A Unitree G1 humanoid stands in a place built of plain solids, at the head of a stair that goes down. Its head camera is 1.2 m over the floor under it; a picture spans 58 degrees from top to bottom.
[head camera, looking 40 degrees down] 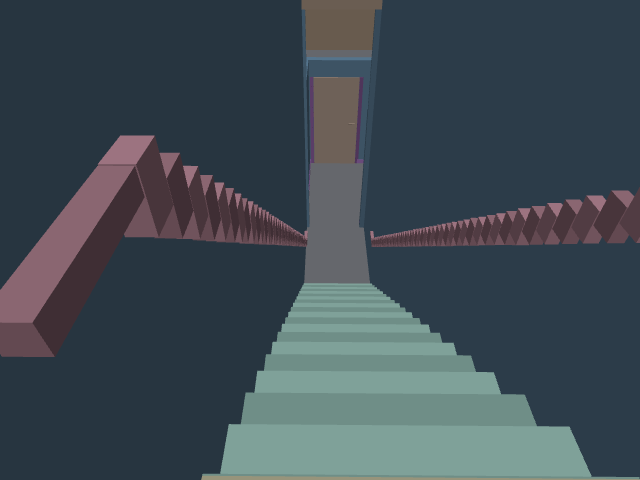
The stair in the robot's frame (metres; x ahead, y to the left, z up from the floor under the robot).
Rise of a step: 0.21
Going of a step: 0.24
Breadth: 1.24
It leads straight ahead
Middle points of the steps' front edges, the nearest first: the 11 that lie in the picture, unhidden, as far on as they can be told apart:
0.71 -0.26 -0.21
0.95 -0.27 -0.42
1.20 -0.27 -0.63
1.44 -0.27 -0.84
1.68 -0.27 -1.05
1.92 -0.27 -1.26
2.16 -0.27 -1.47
2.40 -0.28 -1.68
2.65 -0.28 -1.89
2.89 -0.28 -2.10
3.13 -0.28 -2.31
